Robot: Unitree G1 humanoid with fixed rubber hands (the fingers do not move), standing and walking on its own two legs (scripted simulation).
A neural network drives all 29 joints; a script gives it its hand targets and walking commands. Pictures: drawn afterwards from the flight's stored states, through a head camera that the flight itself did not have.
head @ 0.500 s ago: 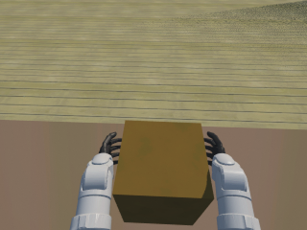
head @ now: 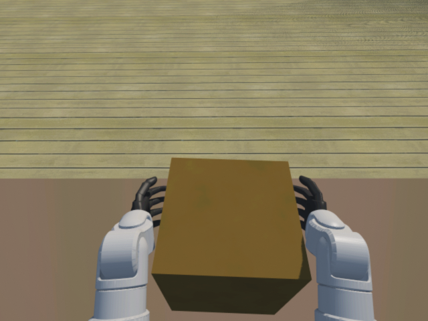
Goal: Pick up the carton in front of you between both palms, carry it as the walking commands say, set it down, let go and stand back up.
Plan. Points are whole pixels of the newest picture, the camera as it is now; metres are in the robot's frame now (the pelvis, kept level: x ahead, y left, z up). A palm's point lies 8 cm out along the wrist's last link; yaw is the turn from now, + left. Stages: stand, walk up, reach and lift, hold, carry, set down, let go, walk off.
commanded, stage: carry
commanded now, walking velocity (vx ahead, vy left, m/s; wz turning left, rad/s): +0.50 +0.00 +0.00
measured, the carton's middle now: (226, 240) +0.27 +0.00 +0.01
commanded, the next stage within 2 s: none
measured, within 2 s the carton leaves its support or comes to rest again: neither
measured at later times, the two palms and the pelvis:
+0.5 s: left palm (166, 122) +0.55 +0.14 +0.08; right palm (287, 125) +0.54 -0.16 +0.08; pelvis +0.28 +0.01 -0.01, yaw -2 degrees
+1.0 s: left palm (181, 59) +0.90 +0.14 +0.08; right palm (269, 58) +0.89 -0.16 +0.08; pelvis +0.62 -0.01 -0.03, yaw -2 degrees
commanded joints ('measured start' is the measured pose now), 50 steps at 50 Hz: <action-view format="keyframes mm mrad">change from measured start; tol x32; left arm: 1 -432 -842 -698 -138 -388 47 -236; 50 -664 -674 -705 -167 -440 111 -215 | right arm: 1 -417 898 754 -113 373 58 218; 50 -582 718 717 -148 387 130 194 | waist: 1 29 -142 -122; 8 -27 307 -235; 26 -9 178 -67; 30 29 -289 -274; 50 -26 -87 -118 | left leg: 1 -97 -14 55 -133 58 -4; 5 384 -53 145 -329 165 27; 8 798 442 -635 -512 -171 251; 25 559 209 33 -452 460 107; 32 -229 58 -100 611 -114 38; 50 247 -65 145 -176 189 90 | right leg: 1 203 -208 146 -58 199 -122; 10 -675 -83 23 931 -200 -16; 27 -74 49 -270 166 115 -12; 30 426 -418 569 -62 -83 -225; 50 82 -163 -196 289 501 -57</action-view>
